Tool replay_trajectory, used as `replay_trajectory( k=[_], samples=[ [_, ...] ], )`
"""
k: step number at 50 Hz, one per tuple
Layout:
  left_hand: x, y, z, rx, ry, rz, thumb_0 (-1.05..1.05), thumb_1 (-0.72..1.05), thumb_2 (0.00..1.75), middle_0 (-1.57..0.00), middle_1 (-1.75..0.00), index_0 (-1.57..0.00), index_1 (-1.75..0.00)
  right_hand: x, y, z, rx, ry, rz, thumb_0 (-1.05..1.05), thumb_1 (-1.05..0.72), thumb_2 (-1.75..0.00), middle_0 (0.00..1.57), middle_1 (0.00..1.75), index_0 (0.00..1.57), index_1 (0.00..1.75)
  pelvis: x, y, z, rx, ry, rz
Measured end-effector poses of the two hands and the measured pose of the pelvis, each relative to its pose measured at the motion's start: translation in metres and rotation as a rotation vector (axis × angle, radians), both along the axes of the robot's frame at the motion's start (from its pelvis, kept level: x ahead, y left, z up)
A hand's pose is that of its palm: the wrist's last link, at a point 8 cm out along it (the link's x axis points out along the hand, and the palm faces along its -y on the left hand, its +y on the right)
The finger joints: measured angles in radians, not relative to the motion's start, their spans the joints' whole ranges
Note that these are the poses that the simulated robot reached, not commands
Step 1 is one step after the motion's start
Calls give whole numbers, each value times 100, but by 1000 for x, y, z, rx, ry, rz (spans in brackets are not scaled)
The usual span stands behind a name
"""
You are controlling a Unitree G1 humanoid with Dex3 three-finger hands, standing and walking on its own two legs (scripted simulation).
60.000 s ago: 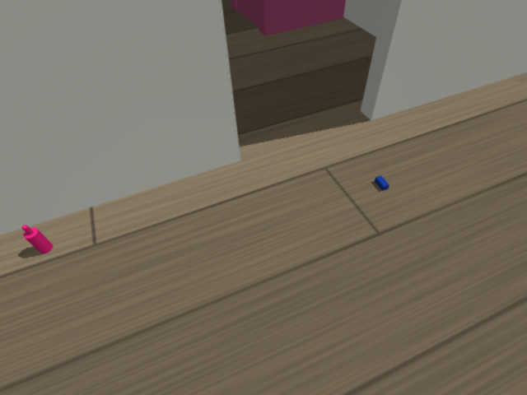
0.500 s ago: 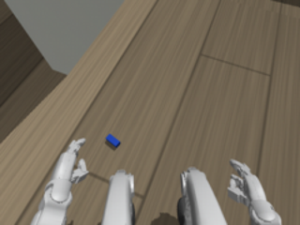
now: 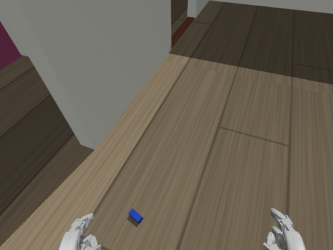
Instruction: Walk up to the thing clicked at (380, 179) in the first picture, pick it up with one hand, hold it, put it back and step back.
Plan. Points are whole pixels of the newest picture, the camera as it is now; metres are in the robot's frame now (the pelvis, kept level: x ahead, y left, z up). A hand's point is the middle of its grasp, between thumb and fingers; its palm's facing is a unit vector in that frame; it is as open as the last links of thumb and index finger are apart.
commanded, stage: home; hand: left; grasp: from above
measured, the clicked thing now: (135, 216) +0.45 +0.20 -0.69
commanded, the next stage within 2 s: none
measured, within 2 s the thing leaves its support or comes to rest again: neither
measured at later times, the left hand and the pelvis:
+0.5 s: hand out of the picture +0.16 +0.19 -0.04, palm faces +0.05 -0.98 -0.20, open 7.3 cm; pelvis +0.00 +0.01 +0.01, yaw +0 degrees
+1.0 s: hand out of the picture +0.16 +0.18 -0.04, palm faces +0.05 -0.98 -0.20, open 7.3 cm; pelvis +0.00 +0.00 +0.01, yaw +0 degrees
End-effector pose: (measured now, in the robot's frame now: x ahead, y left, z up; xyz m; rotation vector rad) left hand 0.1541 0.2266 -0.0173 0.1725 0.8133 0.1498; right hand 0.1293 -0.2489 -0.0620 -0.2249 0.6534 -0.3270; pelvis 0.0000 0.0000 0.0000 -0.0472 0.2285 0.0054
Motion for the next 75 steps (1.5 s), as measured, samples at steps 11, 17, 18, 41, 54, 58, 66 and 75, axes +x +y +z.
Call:
replay_trajectory(
  k=[11,17,18,41,54,58,66,75],
  samples=[
    [-12,6,4,-17,23,5,1,91,90,-20,-30,-20,-30,28,9,21,-21,-90,67,1,-90,-90,20,30,20,30,4,3,8,4,-42,8],
    [-12,7,2,-23,16,-5,1,91,90,-20,-30,-20,-30,32,14,22,-28,-90,90,1,-90,-90,20,30,20,30,2,5,8,2,-51,8],
    [-11,8,2,-21,14,-8,1,91,90,-20,-30,-20,-30,31,14,22,-28,-89,90,1,-90,-90,20,30,20,30,2,6,8,2,-52,7],
    [-8,6,4,-14,9,-13,1,91,90,-20,-30,-20,-30,15,12,11,-13,-29,67,1,-90,-90,20,30,20,30,2,5,8,2,-49,2],
    [-7,5,5,-12,5,-17,1,91,90,-20,-30,-20,-30,23,10,16,-17,-61,72,1,-90,-90,20,30,20,30,3,4,8,3,-55,2],
    [-8,5,4,-12,10,-16,1,91,90,-20,-30,-20,-30,23,10,15,-13,-62,74,1,-90,-90,20,30,20,30,2,3,8,4,-55,2],
    [-9,3,4,-12,17,-15,1,91,90,-20,-30,-20,-30,21,10,12,-8,-50,73,1,-90,-90,20,30,20,30,2,2,7,5,-50,2],
    [-6,2,4,-11,10,-18,1,91,90,-20,-30,-20,-30,20,7,10,-12,-40,64,1,-90,-90,20,30,20,30,4,1,7,4,-45,0]
  ],
)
